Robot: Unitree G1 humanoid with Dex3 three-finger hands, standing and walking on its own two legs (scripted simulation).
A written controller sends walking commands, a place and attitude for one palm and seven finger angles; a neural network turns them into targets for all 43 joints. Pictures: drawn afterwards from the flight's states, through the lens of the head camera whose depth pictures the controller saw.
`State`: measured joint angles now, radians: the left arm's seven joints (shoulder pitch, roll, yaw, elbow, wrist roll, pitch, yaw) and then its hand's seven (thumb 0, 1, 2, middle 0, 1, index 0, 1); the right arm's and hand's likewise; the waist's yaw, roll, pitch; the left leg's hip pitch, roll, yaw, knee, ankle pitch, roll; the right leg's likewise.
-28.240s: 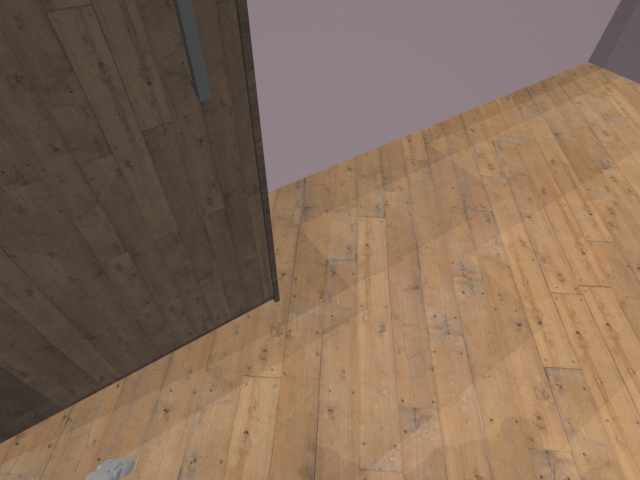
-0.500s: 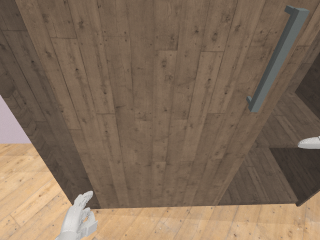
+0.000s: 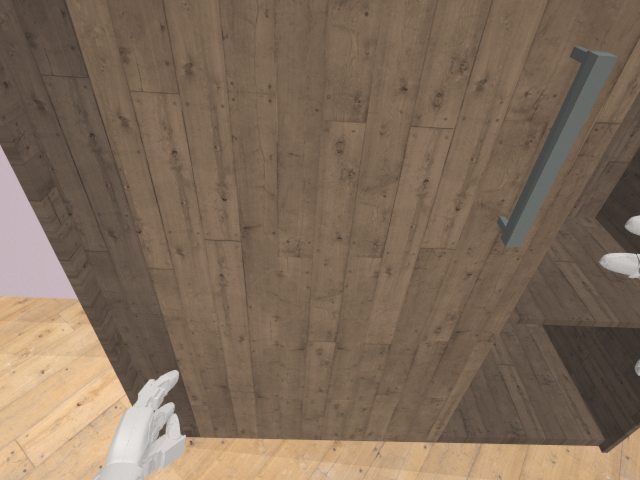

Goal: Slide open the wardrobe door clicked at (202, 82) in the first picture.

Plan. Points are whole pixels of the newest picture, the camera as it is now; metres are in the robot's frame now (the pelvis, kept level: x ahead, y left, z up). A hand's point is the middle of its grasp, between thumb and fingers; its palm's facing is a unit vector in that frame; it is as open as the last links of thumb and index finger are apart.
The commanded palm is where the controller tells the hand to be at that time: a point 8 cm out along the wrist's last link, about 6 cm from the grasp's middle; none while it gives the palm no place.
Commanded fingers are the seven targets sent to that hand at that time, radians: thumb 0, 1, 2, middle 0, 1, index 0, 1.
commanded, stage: draw the hand back to the body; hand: right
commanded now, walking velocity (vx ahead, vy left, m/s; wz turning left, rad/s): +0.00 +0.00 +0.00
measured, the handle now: (541, 157) +0.47 -0.29 +0.25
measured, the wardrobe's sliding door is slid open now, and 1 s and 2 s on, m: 0.54 0.54 0.54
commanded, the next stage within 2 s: step back with the hand held close in 1.20 s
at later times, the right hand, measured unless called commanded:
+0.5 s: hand out of the picture +0.21 -0.30 +0.19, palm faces +0.49 +0.83 -0.27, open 12.1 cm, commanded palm +0.16 -0.33 +0.20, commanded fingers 0.00 -0.36 -0.64 0.22 0.62 0.22 0.62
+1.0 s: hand (605, 363) +0.19 -0.25 +0.18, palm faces +0.43 +0.84 -0.34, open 7.7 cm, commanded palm +0.15 -0.29 +0.18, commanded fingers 0.00 -0.90 -0.90 0.20 0.30 0.20 0.30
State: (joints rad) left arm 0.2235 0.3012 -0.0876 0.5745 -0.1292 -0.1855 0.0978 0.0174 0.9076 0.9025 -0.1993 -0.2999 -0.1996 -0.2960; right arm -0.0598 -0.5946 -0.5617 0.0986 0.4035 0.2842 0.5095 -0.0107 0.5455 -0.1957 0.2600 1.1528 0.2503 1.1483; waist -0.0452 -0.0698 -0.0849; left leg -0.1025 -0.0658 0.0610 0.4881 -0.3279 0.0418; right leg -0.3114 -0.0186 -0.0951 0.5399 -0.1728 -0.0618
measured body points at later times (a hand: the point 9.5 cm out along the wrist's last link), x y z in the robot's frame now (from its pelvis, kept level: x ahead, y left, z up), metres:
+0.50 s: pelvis -0.01 -0.03 +0.01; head -0.04 -0.02 +0.46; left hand +0.18 +0.19 -0.07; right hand +0.18 -0.34 +0.21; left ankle -0.04 +0.09 -0.73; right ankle +0.08 -0.08 -0.73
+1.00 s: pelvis +0.01 +0.00 +0.01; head -0.03 +0.01 +0.46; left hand +0.20 +0.22 -0.06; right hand +0.16 -0.30 +0.19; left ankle -0.04 +0.09 -0.73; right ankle +0.08 -0.08 -0.73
